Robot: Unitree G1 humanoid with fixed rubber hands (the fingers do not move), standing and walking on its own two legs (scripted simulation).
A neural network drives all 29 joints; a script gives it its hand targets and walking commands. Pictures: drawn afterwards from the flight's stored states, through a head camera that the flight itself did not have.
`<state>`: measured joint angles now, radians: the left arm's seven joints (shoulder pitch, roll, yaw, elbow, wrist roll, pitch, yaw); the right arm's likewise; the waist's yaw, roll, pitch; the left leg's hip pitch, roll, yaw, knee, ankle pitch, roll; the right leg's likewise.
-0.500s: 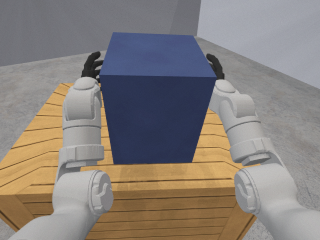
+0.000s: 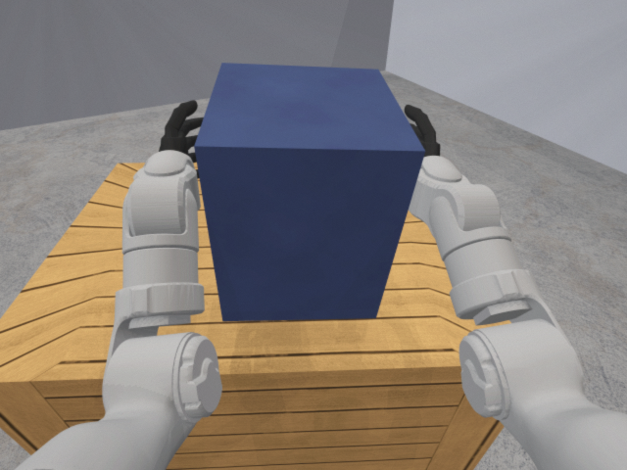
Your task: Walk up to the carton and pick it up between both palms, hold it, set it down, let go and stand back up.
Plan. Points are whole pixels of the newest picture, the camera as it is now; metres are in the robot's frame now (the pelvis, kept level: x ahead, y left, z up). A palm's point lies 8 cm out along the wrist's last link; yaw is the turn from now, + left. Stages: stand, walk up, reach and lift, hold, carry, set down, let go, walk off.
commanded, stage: hold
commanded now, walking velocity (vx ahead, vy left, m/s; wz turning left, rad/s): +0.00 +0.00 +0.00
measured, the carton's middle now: (301, 194) +0.38 +0.00 +0.21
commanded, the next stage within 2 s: set down in 1.14 s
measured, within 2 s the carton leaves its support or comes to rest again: neither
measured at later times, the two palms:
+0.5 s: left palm (177, 164) +0.37 +0.15 +0.26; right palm (421, 167) +0.37 -0.14 +0.25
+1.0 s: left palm (177, 171) +0.36 +0.15 +0.26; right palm (424, 171) +0.36 -0.15 +0.25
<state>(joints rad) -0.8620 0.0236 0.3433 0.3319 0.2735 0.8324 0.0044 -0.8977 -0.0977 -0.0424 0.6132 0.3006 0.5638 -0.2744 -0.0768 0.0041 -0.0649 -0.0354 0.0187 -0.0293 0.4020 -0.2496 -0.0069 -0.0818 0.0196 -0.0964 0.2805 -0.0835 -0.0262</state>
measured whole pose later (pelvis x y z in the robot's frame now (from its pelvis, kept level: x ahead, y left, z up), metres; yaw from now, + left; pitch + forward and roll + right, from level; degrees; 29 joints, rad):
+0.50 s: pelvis +0.00 +0.00 +0.00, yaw +0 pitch -7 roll -1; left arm -0.86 0.02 0.34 0.33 0.27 0.83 0.00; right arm -0.89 -0.10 -0.04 0.61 0.30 0.56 -0.28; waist -0.08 0.00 -0.06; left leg -0.03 0.02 -0.03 0.40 -0.25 -0.01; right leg -0.08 0.02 -0.10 0.28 -0.08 -0.03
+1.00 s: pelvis +0.00 +0.00 +0.00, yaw +0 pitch -8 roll -1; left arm -0.79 0.00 0.33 0.24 0.29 0.84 0.01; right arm -0.84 -0.09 -0.04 0.57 0.30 0.55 -0.26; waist -0.09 -0.01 -0.06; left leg 0.00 0.02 -0.03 0.39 -0.25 0.00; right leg -0.05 0.02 -0.10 0.28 -0.09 -0.02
